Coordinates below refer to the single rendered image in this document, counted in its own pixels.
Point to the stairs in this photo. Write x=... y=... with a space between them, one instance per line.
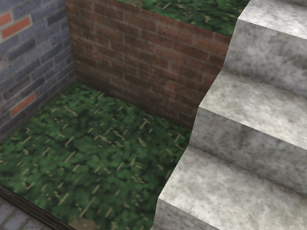
x=245 y=167

